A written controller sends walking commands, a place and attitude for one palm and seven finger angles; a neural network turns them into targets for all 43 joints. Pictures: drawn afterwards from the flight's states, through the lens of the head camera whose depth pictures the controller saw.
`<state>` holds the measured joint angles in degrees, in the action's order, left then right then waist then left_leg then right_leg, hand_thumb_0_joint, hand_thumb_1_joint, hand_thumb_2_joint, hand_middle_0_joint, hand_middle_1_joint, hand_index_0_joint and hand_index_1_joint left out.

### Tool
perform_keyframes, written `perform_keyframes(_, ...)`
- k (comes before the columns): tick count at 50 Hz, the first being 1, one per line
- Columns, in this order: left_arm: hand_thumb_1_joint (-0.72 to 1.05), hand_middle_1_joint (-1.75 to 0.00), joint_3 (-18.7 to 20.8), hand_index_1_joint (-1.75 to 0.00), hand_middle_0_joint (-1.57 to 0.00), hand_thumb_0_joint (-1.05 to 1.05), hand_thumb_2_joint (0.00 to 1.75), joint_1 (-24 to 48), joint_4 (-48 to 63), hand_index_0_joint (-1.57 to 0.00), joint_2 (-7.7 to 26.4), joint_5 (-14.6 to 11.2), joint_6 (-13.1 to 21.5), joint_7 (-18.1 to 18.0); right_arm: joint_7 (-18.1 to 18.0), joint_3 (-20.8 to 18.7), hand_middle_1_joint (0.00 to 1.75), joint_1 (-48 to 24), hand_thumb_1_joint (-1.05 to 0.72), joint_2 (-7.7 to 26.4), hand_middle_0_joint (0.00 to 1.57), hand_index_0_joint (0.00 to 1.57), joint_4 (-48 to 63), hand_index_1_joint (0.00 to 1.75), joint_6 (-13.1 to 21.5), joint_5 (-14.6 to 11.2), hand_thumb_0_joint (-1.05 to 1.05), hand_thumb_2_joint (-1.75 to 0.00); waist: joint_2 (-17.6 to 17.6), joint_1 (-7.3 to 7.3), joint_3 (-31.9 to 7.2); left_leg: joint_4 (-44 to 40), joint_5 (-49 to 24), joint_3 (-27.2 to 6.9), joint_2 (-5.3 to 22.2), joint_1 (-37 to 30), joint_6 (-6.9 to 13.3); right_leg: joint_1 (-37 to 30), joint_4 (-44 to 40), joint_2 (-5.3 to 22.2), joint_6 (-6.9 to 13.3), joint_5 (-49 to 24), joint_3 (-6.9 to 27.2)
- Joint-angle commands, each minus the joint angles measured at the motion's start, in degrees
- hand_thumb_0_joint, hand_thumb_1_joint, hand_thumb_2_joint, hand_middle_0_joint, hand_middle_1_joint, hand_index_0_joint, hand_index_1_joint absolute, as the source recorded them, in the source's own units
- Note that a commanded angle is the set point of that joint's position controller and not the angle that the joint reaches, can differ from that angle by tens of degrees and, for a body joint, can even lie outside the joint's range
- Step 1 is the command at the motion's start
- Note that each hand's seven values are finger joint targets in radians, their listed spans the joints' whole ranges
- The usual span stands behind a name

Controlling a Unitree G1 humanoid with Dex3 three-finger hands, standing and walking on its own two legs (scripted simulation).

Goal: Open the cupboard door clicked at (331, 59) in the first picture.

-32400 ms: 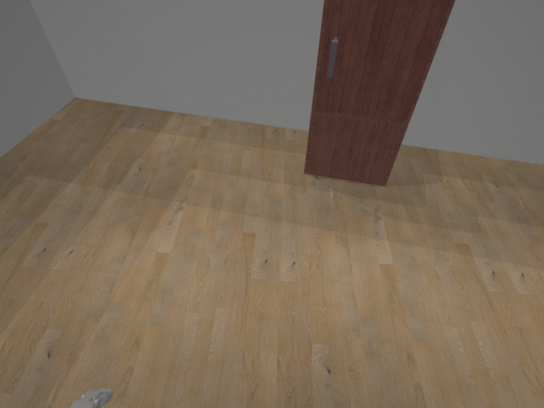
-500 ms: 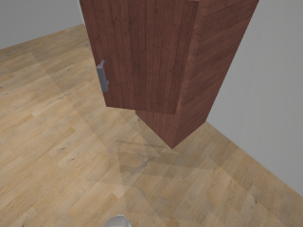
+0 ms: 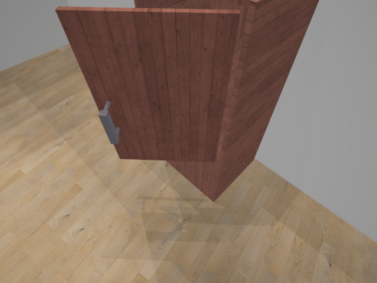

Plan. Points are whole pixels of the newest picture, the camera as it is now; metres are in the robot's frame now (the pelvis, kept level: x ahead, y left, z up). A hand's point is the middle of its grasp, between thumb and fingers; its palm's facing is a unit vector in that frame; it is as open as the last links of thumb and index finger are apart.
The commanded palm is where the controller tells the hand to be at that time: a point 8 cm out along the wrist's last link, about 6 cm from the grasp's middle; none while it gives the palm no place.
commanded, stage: come to a stop and stand still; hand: left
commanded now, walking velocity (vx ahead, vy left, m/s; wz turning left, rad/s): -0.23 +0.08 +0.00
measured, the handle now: (111, 123) +0.57 +0.29 -0.08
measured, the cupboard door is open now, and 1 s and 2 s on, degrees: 42 42 42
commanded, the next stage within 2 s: none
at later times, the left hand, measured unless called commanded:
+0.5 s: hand out of the picture +0.03 +0.24 -0.16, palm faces +0.03 -0.96 -0.27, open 7.4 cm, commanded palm none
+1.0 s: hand out of the picture -0.04 +0.23 -0.16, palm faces +0.01 -0.96 -0.27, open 7.4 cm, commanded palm none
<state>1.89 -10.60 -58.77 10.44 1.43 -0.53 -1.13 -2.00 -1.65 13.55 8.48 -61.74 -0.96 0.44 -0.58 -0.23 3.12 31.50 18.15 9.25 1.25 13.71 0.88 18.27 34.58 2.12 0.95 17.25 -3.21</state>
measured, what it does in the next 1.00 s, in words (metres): steps on the spot: left foot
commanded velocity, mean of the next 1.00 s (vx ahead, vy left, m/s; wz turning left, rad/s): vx -0.03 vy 0.01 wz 0.00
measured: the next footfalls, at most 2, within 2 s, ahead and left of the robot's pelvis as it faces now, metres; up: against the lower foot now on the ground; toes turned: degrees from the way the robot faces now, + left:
left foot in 0.26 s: +0.02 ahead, +0.13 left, +0.00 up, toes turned +5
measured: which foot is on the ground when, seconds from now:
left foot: down 0.00-0.02, up 0.04-0.24, down 0.26-1.00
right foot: down 0.00-1.00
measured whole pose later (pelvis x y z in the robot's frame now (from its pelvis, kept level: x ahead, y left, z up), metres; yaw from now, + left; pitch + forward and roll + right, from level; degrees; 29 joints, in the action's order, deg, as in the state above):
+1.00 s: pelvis -0.06 +0.02 +0.01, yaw +1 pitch -1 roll +1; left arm 0.8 -17.6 -57.0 13.2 1.6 -0.5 -0.8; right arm -0.2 -2.5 18.0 14.9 -57.9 -0.7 1.2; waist 0.2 -0.8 0.3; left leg 26.9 10.9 4.3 -0.3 15.2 1.7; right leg 16.5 28.4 1.8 0.7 11.0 -3.4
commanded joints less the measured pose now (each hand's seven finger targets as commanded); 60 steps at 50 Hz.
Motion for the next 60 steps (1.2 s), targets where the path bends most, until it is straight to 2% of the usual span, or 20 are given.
perform_keyframes(1,0.9,-0.3,2.1,-0.3,-0.2,0.0,0.9,-5.6,1.3,-0.2,9.2,-0.3,0.7,-1.2,-0.2,-1.9,0.3,4.6,-0.9,4.5,0.2,0.2,2.5,0.3,-0.8,-0.4,0.0,-0.9,-12.2,0.43,-7.8,13.4,11.3,-4.6,-0.3,5.3,-2.6,-12.7,-8.5,17.6,11.2,-57.5,13.4)
perform_keyframes(3,0.9,-0.3,2.5,-0.3,-0.2,0.0,0.9,-5.5,1.6,-0.2,9.1,-0.1,0.6,-1.9,-0.4,-1.9,0.3,1.2,-0.9,5.0,0.2,0.2,3.5,0.3,-1.0,-0.4,0.0,-0.9,-12.3,2.17,-7.6,20.5,16.1,-7.8,-0.9,10.1,-2.7,-16.1,-8.6,18.5,12.7,-63.2,13.5)
perform_keyframes(6,0.9,-0.3,3.2,-0.3,-0.2,0.0,0.9,-3.1,2.4,-0.2,10.1,0.0,0.2,-2.0,-0.3,-1.8,0.3,0.2,-0.9,4.5,0.2,0.2,3.6,0.3,-1.4,-0.5,0.0,-0.9,-8.3,1.77,-7.3,16.4,14.3,-8.2,-0.9,10.5,-3.5,-18.1,-7.5,16.9,11.3,-60.7,10.7)
perform_keyframes(9,0.9,-0.3,3.5,-0.3,-0.2,0.0,0.9,-1.0,3.0,-0.2,10.1,-0.1,-0.1,-1.8,0.0,-1.9,0.3,2.0,-0.9,4.2,0.2,0.2,3.0,0.3,-1.5,-0.4,0.0,-0.9,-8.3,0.81,-8.0,7.3,6.4,-6.6,-1.6,5.2,-3.9,-15.1,-6.8,14.7,9.2,-50.9,8.9)
perform_keyframes(11,0.9,-0.3,3.3,-0.3,-0.2,0.0,0.9,0.2,3.3,-0.2,9.5,-0.5,-0.4,-1.6,0.3,-2.0,0.3,4.8,-0.9,4.3,0.2,0.2,2.1,0.3,-1.2,-0.1,0.0,-0.9,-7.3,-0.64,-8.0,-4.7,-5.1,-6.0,-0.9,-2.0,-3.5,-11.0,-4.3,12.1,5.8,-39.2,7.0)
perform_keyframes(12,0.9,-0.3,2.9,-0.3,-0.2,0.0,0.9,0.0,3.6,-0.2,8.4,-0.9,-0.6,-1.3,0.3,-2.1,0.3,5.7,-0.9,6.0,0.2,0.2,1.9,0.3,-0.8,0.2,0.0,-0.9,-2.3,-0.92,-8.6,-8.6,-13.8,-7.7,2.3,-7.5,-2.5,-6.4,-1.9,9.7,3.3,-28.7,5.1)
perform_keyframes(13,0.9,-0.3,2.5,-0.3,-0.2,0.0,0.9,-1.3,4.2,-0.2,5.5,-1.2,-1.0,-1.1,0.3,-2.8,0.3,4.6,-0.9,9.6,0.2,0.2,3.2,0.3,-0.2,0.8,0.0,-0.9,9.9,-0.11,-8.5,-11.2,-27.6,-20.0,12.3,-8.3,2.1,-0.1,2.9,3.6,-0.4,-10.0,0.9)
perform_keyframes(14,0.9,-0.3,1.9,-0.3,-0.2,0.0,0.9,-0.2,4.9,-0.2,3.9,-1.3,-1.4,-1.1,-0.2,-3.2,0.3,3.2,-0.9,12.3,0.2,0.2,4.5,0.3,-0.3,1.1,0.0,-0.9,16.2,-0.67,-6.1,-13.4,-37.3,-25.1,19.5,-3.1,8.7,1.5,11.1,-0.1,-1.8,13.3,0.6)
perform_keyframes(15,0.9,-0.3,0.5,-0.3,-0.2,0.0,0.9,-4.4,8.0,-0.2,10.9,-0.7,-0.8,-1.1,0.2,-3.8,0.3,1.4,-0.9,15.5,0.2,0.2,10.8,0.3,-0.5,1.3,0.0,-0.9,15.1,-0.14,-5.2,-12.5,-30.9,-18.9,13.9,-6.3,6.9,-0.8,6.2,-0.3,-0.3,14.5,1.5)
perform_keyframes(16,0.9,-0.3,1.0,-0.3,-0.2,0.0,0.9,-4.5,8.7,-0.2,5.9,-0.3,-1.1,-1.1,0.0,-3.9,0.3,-3.6,-0.9,13.5,0.2,0.2,13.0,0.3,0.6,1.7,0.0,-0.9,17.4,0.64,-8.3,-6.5,-28.8,-16.7,12.9,-3.9,6.3,2.9,4.7,0.3,-0.4,10.0,0.5)
perform_keyframes(18,0.9,-0.3,1.1,-0.3,-0.2,0.0,0.9,-3.7,8.1,-0.2,5.8,-0.1,-0.4,-1.0,-0.4,-3.6,0.3,-1.6,-0.9,11.0,0.2,0.2,12.7,0.3,0.7,1.4,0.0,-0.9,19.6,-0.41,-9.7,-3.2,-38.7,-14.3,9.6,-7.1,4.5,1.9,3.6,-0.7,0.3,0.5,0.1)
perform_keyframes(20,0.9,-0.3,0.9,-0.3,-0.2,0.0,0.9,-5.4,8.6,-0.2,4.9,-0.1,0.2,-0.6,-0.4,-3.0,0.3,0.8,-0.9,9.7,0.2,0.2,13.8,0.3,0.9,1.2,0.0,-0.9,9.8,-0.31,-8.3,-2.0,-35.8,-14.1,9.4,-5.6,4.3,-0.3,-1.3,-1.1,0.3,-0.9,-1.0)
perform_keyframes(22,0.9,-0.3,1.2,-0.3,-0.2,0.0,0.9,-6.3,9.0,-0.2,6.2,0.2,0.4,-0.8,-0.4,-3.2,0.3,1.9,-0.9,9.4,0.2,0.2,14.6,0.3,1.3,0.8,0.0,-0.9,0.8,-0.27,-6.5,-0.1,-26.7,-12.6,7.0,0.1,2.3,-4.5,-4.1,1.7,1.7,-13.4,2.7)
perform_keyframes(24,0.9,-0.3,1.1,-0.3,-0.2,0.0,0.9,-5.7,10.1,-0.2,8.0,0.3,0.2,-1.0,-0.2,-2.9,0.3,3.2,-0.9,8.3,0.2,0.2,15.1,0.3,1.5,0.5,0.0,-0.9,-2.3,-1.42,-4.2,-1.3,-13.5,-11.0,3.3,3.2,1.0,-3.2,-4.4,6.1,3.9,-16.3,7.2)
perform_keyframes(26,0.9,-0.3,1.1,-0.3,-0.2,0.0,0.9,-4.5,10.7,-0.2,8.5,0.1,0.1,-1.1,0.2,-2.6,0.3,3.2,-0.9,8.4,0.2,0.2,14.5,0.3,1.2,0.9,0.0,-0.9,-5.4,-1.65,-3.4,-1.3,-9.6,-10.1,2.7,2.3,1.1,-0.7,-5.0,5.6,3.4,-11.6,8.1)
perform_keyframes(29,0.9,-0.3,0.9,-0.3,-0.2,0.0,0.9,-4.9,11.2,-0.2,8.2,0.1,-0.2,-1.1,0.6,-2.6,0.3,2.8,-0.9,9.4,0.2,0.2,14.3,0.3,1.4,1.0,0.0,-0.9,-1.7,-1.03,1.0,-7.2,-1.6,-13.4,4.5,4.9,2.1,2.2,-5.9,3.3,1.9,-1.1,6.4)
perform_keyframes(31,0.9,-0.3,0.7,-0.3,-0.2,0.0,0.9,-6.0,10.9,-0.2,8.3,0.1,-0.1,-1.0,0.9,-2.6,0.3,1.7,-0.9,10.7,0.2,0.2,14.0,0.3,1.6,1.1,0.0,-0.9,3.0,-0.12,1.7,-12.5,4.6,-15.7,6.3,7.3,2.7,0.0,-4.8,1.7,0.9,-0.1,3.9)
perform_keyframes(34,0.9,-0.3,0.9,-0.3,-0.2,0.0,0.9,-6.9,10.0,-0.2,9.0,0.1,0.4,-0.8,1.1,-2.9,0.3,0.7,-0.9,12.2,0.2,0.2,13.6,0.3,1.7,1.0,0.0,-0.9,2.2,0.48,1.0,-15.0,8.9,-16.6,6.5,8.8,2.8,-3.0,-5.7,1.6,0.7,-1.2,3.6)
perform_keyframes(44,0.9,-0.3,1.5,-0.3,-0.2,0.0,0.9,-6.3,7.5,-0.2,11.6,0.2,1.5,-0.4,1.3,-2.6,0.3,3.0,-0.9,13.0,0.2,0.2,9.5,0.3,1.9,0.9,0.0,-0.9,0.2,-0.54,-0.3,-13.1,8.7,-14.1,4.2,4.9,2.1,-0.2,-14.2,4.4,1.7,8.4,8.0)
perform_keyframes(60,0.9,-0.3,0.8,-0.3,-0.2,0.0,0.9,-4.5,2.0,-0.2,12.8,-0.3,2.2,-0.3,1.2,-1.5,0.3,4.1,-0.9,14.3,0.2,0.2,3.4,0.3,2.4,0.7,0.0,-0.9,0.5,-0.47,1.0,-13.4,2.0,-13.2,4.3,2.6,1.0,-2.6,-18.5,5.5,1.7,6.0,8.5)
